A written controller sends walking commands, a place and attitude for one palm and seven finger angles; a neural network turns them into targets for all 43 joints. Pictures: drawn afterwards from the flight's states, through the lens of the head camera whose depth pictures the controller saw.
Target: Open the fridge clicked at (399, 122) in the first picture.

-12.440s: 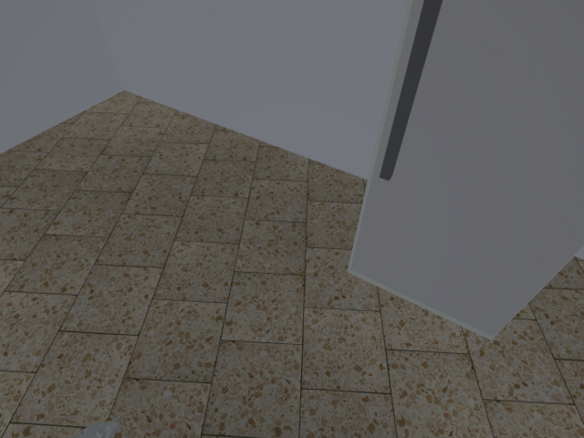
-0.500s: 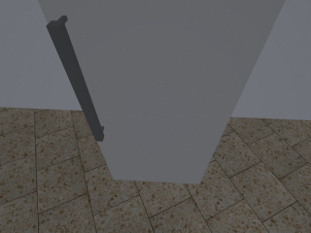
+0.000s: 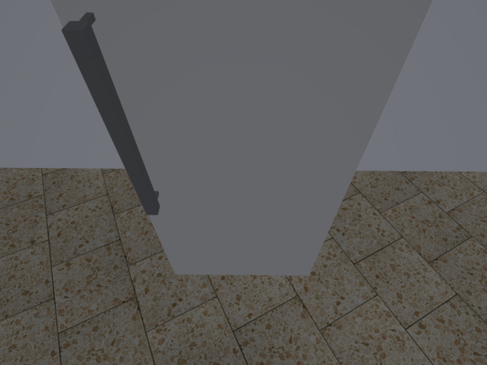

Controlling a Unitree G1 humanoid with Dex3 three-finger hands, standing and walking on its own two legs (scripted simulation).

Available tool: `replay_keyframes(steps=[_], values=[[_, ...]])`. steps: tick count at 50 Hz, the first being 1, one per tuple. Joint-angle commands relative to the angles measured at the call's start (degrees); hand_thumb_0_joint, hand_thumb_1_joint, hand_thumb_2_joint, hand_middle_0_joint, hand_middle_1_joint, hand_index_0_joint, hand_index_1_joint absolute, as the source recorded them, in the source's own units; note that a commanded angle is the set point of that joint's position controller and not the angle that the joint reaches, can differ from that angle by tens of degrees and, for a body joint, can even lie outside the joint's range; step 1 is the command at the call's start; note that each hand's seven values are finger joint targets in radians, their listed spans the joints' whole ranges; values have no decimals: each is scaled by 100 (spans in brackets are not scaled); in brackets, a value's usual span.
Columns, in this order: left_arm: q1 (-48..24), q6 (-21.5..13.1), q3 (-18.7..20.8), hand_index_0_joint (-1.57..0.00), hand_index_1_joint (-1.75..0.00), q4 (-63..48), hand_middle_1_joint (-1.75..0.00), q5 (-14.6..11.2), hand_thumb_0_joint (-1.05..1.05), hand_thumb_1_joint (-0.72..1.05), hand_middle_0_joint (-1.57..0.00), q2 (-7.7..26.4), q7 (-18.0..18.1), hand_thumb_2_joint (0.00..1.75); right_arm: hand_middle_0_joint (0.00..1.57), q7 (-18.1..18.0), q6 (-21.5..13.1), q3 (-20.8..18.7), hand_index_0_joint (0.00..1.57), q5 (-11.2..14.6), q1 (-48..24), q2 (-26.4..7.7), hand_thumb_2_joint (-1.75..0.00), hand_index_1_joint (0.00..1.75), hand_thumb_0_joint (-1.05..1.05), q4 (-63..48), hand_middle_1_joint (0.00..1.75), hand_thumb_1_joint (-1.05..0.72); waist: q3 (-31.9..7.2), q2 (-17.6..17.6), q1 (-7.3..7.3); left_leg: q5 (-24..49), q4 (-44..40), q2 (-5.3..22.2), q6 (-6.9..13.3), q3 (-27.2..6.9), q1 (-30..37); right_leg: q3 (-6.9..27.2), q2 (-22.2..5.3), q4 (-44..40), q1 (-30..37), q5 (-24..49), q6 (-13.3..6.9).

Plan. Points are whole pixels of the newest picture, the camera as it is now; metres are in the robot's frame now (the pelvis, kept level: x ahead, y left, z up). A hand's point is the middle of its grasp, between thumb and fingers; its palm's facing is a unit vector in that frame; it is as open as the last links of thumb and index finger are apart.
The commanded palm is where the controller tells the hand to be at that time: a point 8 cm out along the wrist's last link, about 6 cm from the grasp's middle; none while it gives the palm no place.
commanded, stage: come to a stop and stand still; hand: left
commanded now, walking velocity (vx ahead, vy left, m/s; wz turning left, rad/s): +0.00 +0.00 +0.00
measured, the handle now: (129, 138) +0.50 +0.25 +0.08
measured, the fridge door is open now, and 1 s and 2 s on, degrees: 0 0 0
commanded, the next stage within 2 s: look again from close up in 0.80 s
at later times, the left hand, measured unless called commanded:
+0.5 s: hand out of the picture -0.05 +0.23 -0.18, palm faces +0.02 -0.98 -0.19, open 7.4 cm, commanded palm none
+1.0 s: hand out of the picture -0.04 +0.23 -0.18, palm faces +0.02 -0.98 -0.17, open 7.4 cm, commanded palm none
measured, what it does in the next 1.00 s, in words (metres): shifts its weight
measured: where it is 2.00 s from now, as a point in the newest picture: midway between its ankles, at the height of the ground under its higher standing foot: outside the picture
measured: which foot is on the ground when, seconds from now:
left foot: down 0.00-1.00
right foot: down 0.00-1.00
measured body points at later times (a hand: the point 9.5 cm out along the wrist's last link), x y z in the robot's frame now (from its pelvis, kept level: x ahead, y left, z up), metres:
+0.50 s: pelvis -0.04 +0.06 +0.00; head -0.02 +0.07 +0.45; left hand -0.05 +0.28 -0.16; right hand -0.04 -0.16 -0.15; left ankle -0.01 +0.10 -0.74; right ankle -0.07 -0.07 -0.74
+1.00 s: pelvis -0.03 +0.06 +0.00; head -0.01 +0.07 +0.45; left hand -0.04 +0.28 -0.16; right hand +0.00 -0.18 -0.15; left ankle -0.01 +0.10 -0.74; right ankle -0.07 -0.07 -0.74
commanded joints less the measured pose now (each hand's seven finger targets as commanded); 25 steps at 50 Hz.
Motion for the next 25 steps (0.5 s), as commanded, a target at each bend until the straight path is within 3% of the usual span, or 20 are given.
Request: replay_keyframes(steps=[1, 2, 3, 4, 5, 7, 9, 12, 16, 19, 22, 25], values=[[201, -57, 177, -20, -30, -425, -30, -46, 0, 90, -20, 833, 48, 90, 20, 10, -213, -29, 20, 5, 950, -300, -90, 30, 0, -203, 30, -90, -922, -513, -192, 1815, -673, 181, 188, -345, 673, 529, -1131, 939, 149, 4797, -41], [259, 22, 145, -20, -30, -468, -30, -69, 0, 90, -20, 687, 40, 90, 20, -26, -219, -24, 20, -3, 847, -434, -90, 30, 0, -264, 30, -90, -693, -124, -67, 2421, -653, 484, 351, -721, 687, 545, -951, 747, -288, 3269, 41], [315, 91, 133, -20, -30, -485, -30, -32, 0, 90, -20, 577, 33, 90, 20, -53, -208, 3, 20, -4, 700, -434, -90, 30, 0, -323, 30, -90, -276, 67, 73, 2419, -771, 670, 486, -910, 368, 526, -804, 404, -447, 1903, 80], [345, 137, 117, -20, -30, -437, -30, -26, 0, 90, -20, 565, 14, 90, 20, -56, -192, 41, 20, -5, 502, -396, -90, 30, 0, -336, 30, -90, 143, 417, 155, 2085, -901, 624, 474, -971, 116, 587, -748, 175, -564, 1135, 62], [339, 175, 115, -20, -30, -384, -30, -20, 0, 90, -20, 644, -5, 90, 20, -41, -171, 69, 20, -3, 381, -344, -90, 30, 0, -343, 30, -90, 448, 458, 190, 1549, -1054, 548, 447, -1048, -173, 632, -755, 23, -630, 663, 26], [280, 223, 90, -20, -30, -381, -30, -6, 0, 90, -20, 701, -45, 90, 20, 10, -134, 71, 20, -4, 358, -372, -90, 30, 0, -403, 30, -90, 753, 78, 161, 529, -1358, 451, 386, -1104, -437, 679, -734, -175, -802, -29, 1], [194, 219, 91, -20, -30, -399, -30, -10, 0, 90, -20, 727, -64, 90, 20, 22, -144, 61, 20, -27, 459, -435, -90, 30, 0, -373, 30, -90, 585, -120, 137, 254, -1458, 416, 367, -1115, -342, 686, -756, -180, -745, -154, -2], [101, 275, 110, -20, -30, -462, -30, -6, 0, 90, -20, 771, -90, 90, 20, 32, -140, 32, 20, -42, 525, -541, -90, 30, 0, -351, 30, -90, 532, -35, 131, -663, -1949, 523, 414, -1433, -407, 548, -691, -20, -781, -413, 48], [111, 294, 112, -20, -30, -483, -30, 20, 0, 90, -20, 832, -113, 90, 20, 32, -152, -4, 20, -33, 482, -684, -90, 30, 0, -375, 30, -90, 338, -6, 170, -1007, -2261, 620, 462, -1671, -341, 470, -663, 149, -784, -374, 84], [173, 286, 110, -20, -30, -431, -30, 29, 0, 90, -20, 854, -124, 90, 20, 19, -179, -6, 20, -12, 474, -689, -90, 30, 0, -337, 30, -90, 58, 81, 187, -708, -2301, 662, 480, -1733, -30, 463, -689, 189, -811, -252, 101], [204, 261, 93, -20, -30, -353, -30, 21, 0, 90, -20, 848, -127, 90, 20, 23, -191, -5, 20, -3, 450, -666, -90, 30, 0, -281, 30, -90, 39, -136, 180, -448, -2228, 622, 435, -1584, 33, 545, -788, -19, -760, -79, 92], [242, 235, 82, -20, -30, -261, -30, 10, 0, 90, -20, 859, -124, 90, 20, 20, -213, 10, 20, 10, 449, -659, -90, 30, 0, -211, 30, -90, -12, -140, 155, 51, -2095, 561, 388, -1408, 195, 613, -859, -146, -727, 118, 96]])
